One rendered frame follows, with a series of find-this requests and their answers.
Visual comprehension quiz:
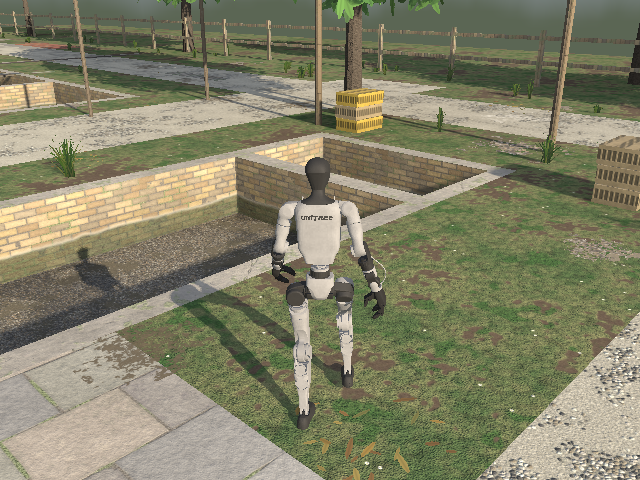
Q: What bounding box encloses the robot left upper arm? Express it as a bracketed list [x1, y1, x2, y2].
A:
[273, 201, 298, 254]

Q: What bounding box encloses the right robot hand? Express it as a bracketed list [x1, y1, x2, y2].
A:
[364, 288, 386, 319]

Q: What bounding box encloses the robot left forearm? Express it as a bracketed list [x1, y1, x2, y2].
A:
[271, 239, 285, 270]

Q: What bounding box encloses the robot torso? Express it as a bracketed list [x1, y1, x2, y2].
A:
[295, 196, 342, 300]

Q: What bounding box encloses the robot right forearm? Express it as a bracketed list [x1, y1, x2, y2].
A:
[358, 241, 382, 292]

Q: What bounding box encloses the left robot foot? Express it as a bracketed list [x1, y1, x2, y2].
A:
[297, 401, 316, 430]

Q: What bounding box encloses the left robot hand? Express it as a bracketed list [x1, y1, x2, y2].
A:
[272, 265, 296, 283]

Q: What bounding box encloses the robot right upper arm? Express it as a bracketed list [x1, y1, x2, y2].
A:
[339, 200, 366, 257]

